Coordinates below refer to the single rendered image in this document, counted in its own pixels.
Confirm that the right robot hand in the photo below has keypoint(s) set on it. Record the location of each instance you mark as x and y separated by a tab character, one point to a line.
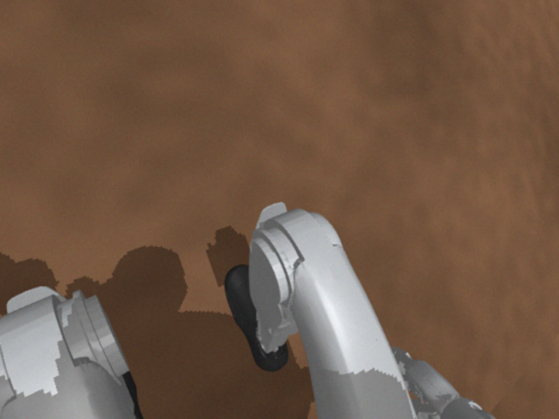
425	383

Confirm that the right robot foot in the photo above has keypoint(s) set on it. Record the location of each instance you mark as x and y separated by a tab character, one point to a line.
237	291

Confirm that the left robot foot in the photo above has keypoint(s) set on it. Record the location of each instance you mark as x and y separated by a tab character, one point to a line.
132	391

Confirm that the right robot arm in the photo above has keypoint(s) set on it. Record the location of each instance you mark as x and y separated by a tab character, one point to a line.
464	408

